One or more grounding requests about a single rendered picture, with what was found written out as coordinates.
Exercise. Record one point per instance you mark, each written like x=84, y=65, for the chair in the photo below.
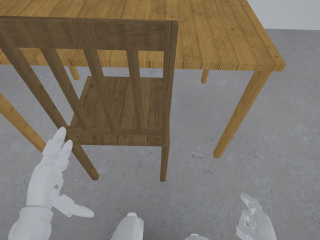
x=111, y=110

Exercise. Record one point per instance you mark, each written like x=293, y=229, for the left robot forearm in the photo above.
x=33, y=224

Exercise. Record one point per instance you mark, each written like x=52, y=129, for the robot left thigh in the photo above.
x=130, y=228

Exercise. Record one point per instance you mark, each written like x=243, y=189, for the left robot shin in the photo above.
x=131, y=214

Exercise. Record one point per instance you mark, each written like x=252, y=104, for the robot left hand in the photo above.
x=48, y=173

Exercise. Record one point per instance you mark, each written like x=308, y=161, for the table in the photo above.
x=212, y=35

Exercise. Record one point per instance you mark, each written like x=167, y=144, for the robot right hand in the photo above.
x=260, y=226

